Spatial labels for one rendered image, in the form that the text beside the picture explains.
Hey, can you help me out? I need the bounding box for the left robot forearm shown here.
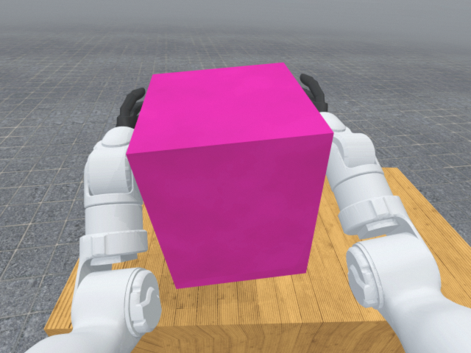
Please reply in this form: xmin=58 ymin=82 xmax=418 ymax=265
xmin=71 ymin=126 xmax=148 ymax=326

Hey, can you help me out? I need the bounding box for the pedestal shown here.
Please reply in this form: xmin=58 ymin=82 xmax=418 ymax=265
xmin=44 ymin=168 xmax=471 ymax=353

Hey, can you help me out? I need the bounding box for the right robot forearm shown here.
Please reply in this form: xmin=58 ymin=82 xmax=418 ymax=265
xmin=320 ymin=112 xmax=441 ymax=290

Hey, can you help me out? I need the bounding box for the right robot hand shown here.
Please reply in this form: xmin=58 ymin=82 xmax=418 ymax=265
xmin=300 ymin=74 xmax=328 ymax=112

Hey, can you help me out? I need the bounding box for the left robot hand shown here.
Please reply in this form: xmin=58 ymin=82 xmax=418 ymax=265
xmin=116 ymin=88 xmax=146 ymax=129

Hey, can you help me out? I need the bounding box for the robot left upper arm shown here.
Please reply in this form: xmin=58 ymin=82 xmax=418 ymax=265
xmin=24 ymin=267 xmax=162 ymax=353

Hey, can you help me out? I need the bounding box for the robot right upper arm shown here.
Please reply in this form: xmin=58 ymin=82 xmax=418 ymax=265
xmin=346 ymin=232 xmax=471 ymax=353

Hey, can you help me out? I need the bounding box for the carton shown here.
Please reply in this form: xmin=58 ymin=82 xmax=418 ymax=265
xmin=126 ymin=63 xmax=334 ymax=289

